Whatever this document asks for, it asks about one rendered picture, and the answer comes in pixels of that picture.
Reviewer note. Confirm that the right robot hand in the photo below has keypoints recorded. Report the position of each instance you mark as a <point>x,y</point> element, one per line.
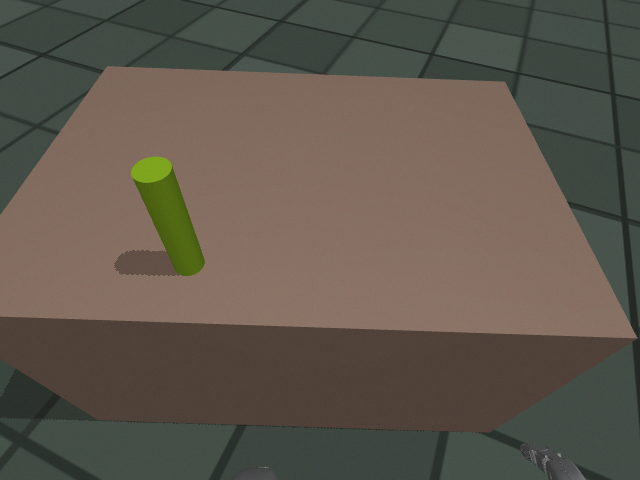
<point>550,462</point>

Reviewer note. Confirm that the can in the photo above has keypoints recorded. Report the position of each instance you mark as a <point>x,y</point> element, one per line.
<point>160,191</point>

